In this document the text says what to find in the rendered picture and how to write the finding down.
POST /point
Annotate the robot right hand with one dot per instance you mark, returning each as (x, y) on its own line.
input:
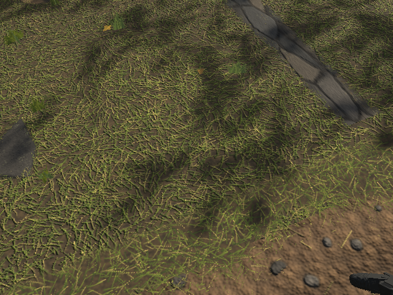
(376, 283)

